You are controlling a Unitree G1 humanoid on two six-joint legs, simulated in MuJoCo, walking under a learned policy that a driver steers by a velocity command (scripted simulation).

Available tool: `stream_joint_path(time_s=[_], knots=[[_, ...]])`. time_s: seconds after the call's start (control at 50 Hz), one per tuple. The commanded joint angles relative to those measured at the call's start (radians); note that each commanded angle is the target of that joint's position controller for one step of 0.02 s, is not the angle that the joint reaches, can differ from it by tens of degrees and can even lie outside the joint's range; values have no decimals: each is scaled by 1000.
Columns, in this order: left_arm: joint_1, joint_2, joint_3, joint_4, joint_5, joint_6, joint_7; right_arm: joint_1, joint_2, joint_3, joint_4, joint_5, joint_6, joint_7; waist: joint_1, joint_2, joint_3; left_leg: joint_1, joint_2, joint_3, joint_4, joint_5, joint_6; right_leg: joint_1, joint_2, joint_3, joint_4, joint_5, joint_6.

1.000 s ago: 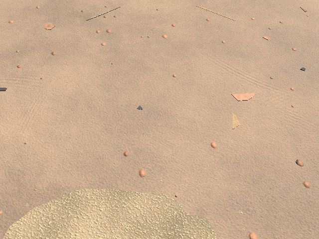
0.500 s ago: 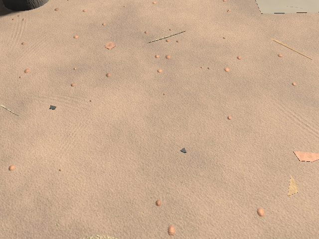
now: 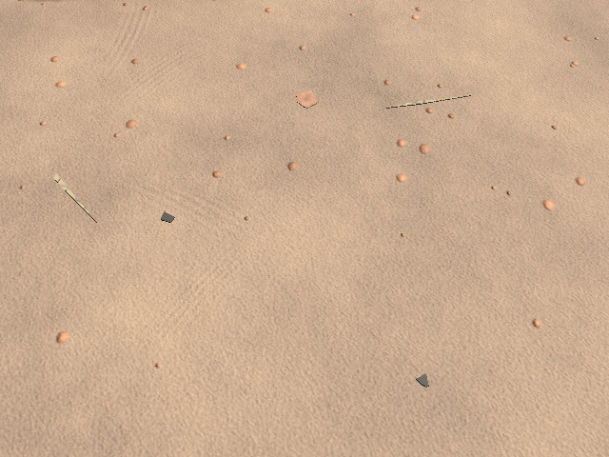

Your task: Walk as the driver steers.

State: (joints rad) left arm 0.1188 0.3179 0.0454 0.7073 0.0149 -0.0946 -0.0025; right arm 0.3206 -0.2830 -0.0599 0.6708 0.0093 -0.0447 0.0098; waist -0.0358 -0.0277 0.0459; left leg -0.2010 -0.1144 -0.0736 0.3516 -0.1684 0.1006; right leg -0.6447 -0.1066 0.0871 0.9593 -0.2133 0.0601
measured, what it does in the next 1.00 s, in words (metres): walks ahead, turning right: right foot, then left foot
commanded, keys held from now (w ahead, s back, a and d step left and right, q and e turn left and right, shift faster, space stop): w+q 0.02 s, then w+e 0.92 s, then w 0.06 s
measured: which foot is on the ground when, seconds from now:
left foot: down 0.00-0.26, up 0.28-0.74, down 0.76-1.00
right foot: up 0.00-0.22, down 0.24-0.78, up 0.80-1.00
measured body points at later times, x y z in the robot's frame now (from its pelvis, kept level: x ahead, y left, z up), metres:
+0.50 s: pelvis +0.28 -0.08 +0.00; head +0.31 -0.10 +0.45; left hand +0.35 +0.19 -0.11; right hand +0.44 -0.35 -0.09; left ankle +0.36 +0.09 -0.68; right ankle +0.28 -0.15 -0.75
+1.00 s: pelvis +0.55 -0.08 +0.00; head +0.57 -0.08 +0.45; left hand +0.78 +0.13 -0.10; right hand +0.52 -0.37 -0.11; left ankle +0.57 +0.03 -0.75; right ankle +0.54 -0.24 -0.67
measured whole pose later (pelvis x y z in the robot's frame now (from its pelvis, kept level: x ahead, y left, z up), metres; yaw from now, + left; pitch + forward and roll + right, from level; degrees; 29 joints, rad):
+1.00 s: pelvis +0.55 -0.08 +0.00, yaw -23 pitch +1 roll +2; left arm 0.24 0.33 0.07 0.69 -0.02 -0.02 0.00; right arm 0.28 -0.27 -0.06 0.76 -0.01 -0.10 0.01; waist -0.04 -0.06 0.03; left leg -0.14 -0.04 0.07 0.31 -0.19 0.03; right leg -0.63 -0.07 0.07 1.07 -0.27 0.01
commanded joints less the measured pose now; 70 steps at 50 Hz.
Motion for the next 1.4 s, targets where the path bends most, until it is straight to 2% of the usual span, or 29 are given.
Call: stream_joint_path(time_s=[0.02, 0.14, 0.22, 0.24, 0.26, 0.28, 0.3, 0.32, 0.36, 0.44, 0.58, 0.68, 0.74, 0.76, 0.78, 0.8, 0.82, 0.86, 0.88, 1.0, 1.16, 1.2, 1.24, 1.26, 1.28, 1.3, 1.32, 1.36, 1.4], knots=[[-47, 41, 5, -62, 1, -3, 1, -28, -173, -48, -64, 7, -13, -21, 9, 89, -44, -63, 193, -160, -114, 236, 150, 74, 49, -42, -208, 192, 27], [-151, 63, 4, -81, -23, -22, -32, 58, -165, -38, 7, 6, -17, -17, -56, 129, -26, 97, 287, -186, -71, 131, 111, 89, 56, -45, -419, 301, -40], [-46, 103, 25, -67, -26, -24, -39, 28, -179, -43, 29, 2, -5, -20, 17, 143, -45, 217, 315, -150, 60, 456, 65, 184, 96, -89, -471, 136, -132], [78, 134, 44, -30, -21, -24, -36, 21, -162, -36, 24, -5, -1, -23, 75, 112, -135, 198, 261, -93, 223, 588, 40, 358, 112, -97, -476, 174, -165], [226, 192, 57, -11, -15, -22, -35, 48, -128, -18, 4, -26, 0, -30, 117, -2, -280, 43, 198, -40, 500, 398, 3, 632, -32, 102, -451, 249, -238], [292, 260, 78, 11, -22, -13, -42, 160, -59, 2, -11, -17, -18, -24, 71, -274, -357, -360, 28, 32, 843, -218, -91, 945, -215, 577, -565, 22, -406], [296, 173, 57, 9, -49, -11, -48, 107, -119, -2, -13, -6, -34, -19, 104, -198, -327, -512, 59, -66, 935, -366, -87, 969, -227, 731, -674, -226, -392], [236, 127, 44, -7, -41, -7, -42, -13, -162, -14, -38, 15, -47, -12, 119, -106, -186, -569, 106, -68, 939, -280, -77, 855, -202, 606, -689, -228, -348], [170, 109, 36, -27, -21, 5, -35, -117, -142, -11, -67, -13, -66, -11, 89, 17, -68, -534, 161, -38, 822, -177, -79, 652, -126, 439, -709, -21, -325], [165, 99, 32, -31, -26, 9, -17, -90, -104, -9, -65, -30, -56, -14, 38, -52, -76, -436, 178, -9, 643, -125, -125, 545, -51, 305, -742, 221, -330], [259, 134, 47, 14, -41, 35, 19, -315, -57, 8, -105, -17, -62, -9, 108, -55, -39, -353, 117, 2, 256, 205, -172, 450, 15, 231, -724, 222, -272], [299, 130, 50, 33, -47, 57, 28, -393, -84, -5, -123, -3, -83, 9, 115, -71, -33, -277, 82, -26, 121, 170, -144, 533, -14, 342, -638, 177, -251], [250, 116, 50, 18, -43, 64, 28, -244, -132, -32, -86, -3, -93, 0, 24, -95, -86, -45, 96, -8, 38, 130, -82, 521, 15, 354, -501, 292, -209], [228, 73, 35, -1, -32, 60, 21, -108, -171, -48, -69, -17, -96, -9, -44, -52, -208, 197, 206, -89, 74, 118, -23, 431, 59, 299, -299, 265, -178], [324, 6, 15, -18, -34, 52, 21, 22, -249, -67, -53, -32, -86, -17, -42, 152, -364, 553, 424, -400, 79, 40, 102, 155, 195, 158, 16, -61, -110], [383, 33, 9, -33, -49, 46, 21, 57, -222, -65, -24, -10, -72, -7, -20, 348, -389, 607, 553, -711, -7, -182, 182, -60, 181, 105, 209, -393, -90], [323, 120, 31, -17, -56, 49, 21, 1, -140, -45, -37, -2, -67, -8, -32, 207, -234, 471, 515, -628, -43, -294, 145, -124, 115, 115, 288, -320, -80], [198, 121, 40, -40, -39, 57, 18, -82, -88, -26, -32, -11, -58, -8, -15, 93, -52, 232, 418, -366, -96, -134, 90, -103, 57, 58, 263, -181, -64], [184, 108, 44, -47, -34, 61, 14, -103, -72, -20, -23, -17, -59, -8, 5, 109, -23, 163, 385, -287, -122, -56, 78, -76, 30, 53, 229, -142, -62], [122, 21, 22, -88, -31, 66, -1, -87, -118, -35, 42, -15, -77, 0, 22, 96, -11, 82, 355, -61, -213, 184, 115, -56, -3, 27, 43, 24, -41], [-118, 17, 2, -159, -34, 33, -41, 26, -189, -43, 136, 21, -45, 2, -39, 87, 27, 189, 370, 51, -187, 273, 77, 44, 39, -71, -360, 173, -87], [-114, 40, 10, -168, -31, 32, -44, 37, -203, -45, 155, 27, -31, -1, -14, 106, 11, 248, 390, 55, -125, 400, 59, 93, 64, -93, -406, 93, -116], [76, 99, 45, -114, -22, 32, -35, 30, -201, -37, 167, 31, -19, -6, 102, 106, -109, 199, 339, 107, 114, 666, 16, 413, 122, -140, -483, 122, -166], [242, 160, 71, -76, -17, 36, -21, 31, -165, -18, 156, 16, -23, -8, 177, 74, -227, 23, 294, 129, 346, 517, -21, 707, 32, -47, -444, 164, -207], [337, 268, 91, -64, 0, 41, -10, 119, -47, 24, 117, -3, -39, 0, 156, -166, -388, -385, 136, 152, 752, -49, -96, 1078, -262, 415, -489, 26, -360], [355, 194, 73, -67, -6, 42, -8, 102, -99, 12, 145, 10, -56, 3, 179, -154, -463, -470, 106, -28, 902, -418, -92, 1056, -318, 610, -601, -14, -383], [295, 149, 54, -59, -9, 37, -10, 25, -167, -13, 117, 42, -60, 7, 169, -111, -292, -552, 154, -44, 949, -370, -81, 926, -283, 444, -620, -19, -333], [170, 81, 35, -53, -13, 27, -16, -44, -142, -13, 105, 27, -51, 0, 101, -65, -120, -522, 229, -3, 847, -216, -84, 674, -193, 220, -690, 38, -280], [101, 45, 30, -47, -5, 6, -22, 13, -107, -15, 131, 22, -18, -5, 40, -99, -76, -403, 258, -12, 810, -117, -98, 520, -150, 101, -774, 95, -262]])
Keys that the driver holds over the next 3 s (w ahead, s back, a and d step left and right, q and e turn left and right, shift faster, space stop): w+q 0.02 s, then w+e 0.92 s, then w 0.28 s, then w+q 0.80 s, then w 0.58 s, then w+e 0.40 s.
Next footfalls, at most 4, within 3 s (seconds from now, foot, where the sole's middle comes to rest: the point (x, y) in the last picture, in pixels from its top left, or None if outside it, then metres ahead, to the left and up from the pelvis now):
0.24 right None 0.32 -0.15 -0.78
0.76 left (292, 388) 0.61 0.01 -0.78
1.26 right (437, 328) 0.76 -0.34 -0.78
1.78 left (368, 216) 1.11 -0.21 -0.78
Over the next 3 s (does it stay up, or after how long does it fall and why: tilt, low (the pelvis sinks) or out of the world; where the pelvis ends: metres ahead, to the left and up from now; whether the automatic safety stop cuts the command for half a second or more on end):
stays up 1.61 -0.28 0.00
